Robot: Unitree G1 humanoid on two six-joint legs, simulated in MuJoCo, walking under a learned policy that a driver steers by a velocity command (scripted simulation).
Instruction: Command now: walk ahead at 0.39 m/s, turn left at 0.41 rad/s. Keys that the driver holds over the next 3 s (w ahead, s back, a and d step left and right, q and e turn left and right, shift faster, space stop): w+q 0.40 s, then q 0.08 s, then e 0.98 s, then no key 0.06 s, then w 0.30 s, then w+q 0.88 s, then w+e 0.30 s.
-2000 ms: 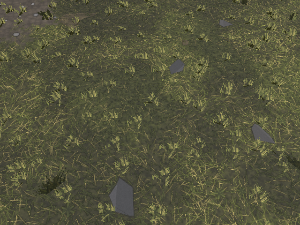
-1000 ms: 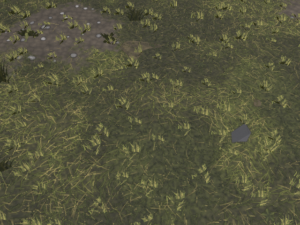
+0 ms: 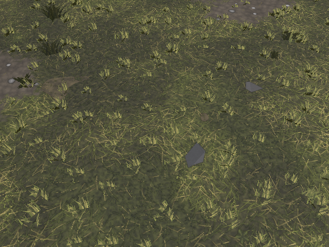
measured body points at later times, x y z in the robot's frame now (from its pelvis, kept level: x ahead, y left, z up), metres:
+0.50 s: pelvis +0.22 +0.07 -0.03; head +0.27 +0.09 +0.41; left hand +0.14 +0.35 -0.16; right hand +0.52 -0.10 -0.10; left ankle +0.31 +0.17 -0.74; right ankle +0.05 -0.12 -0.67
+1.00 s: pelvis +0.37 +0.10 -0.01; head +0.41 +0.09 +0.44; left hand +0.46 +0.39 -0.10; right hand +0.56 -0.15 -0.13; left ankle +0.31 +0.18 -0.74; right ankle +0.42 -0.01 -0.74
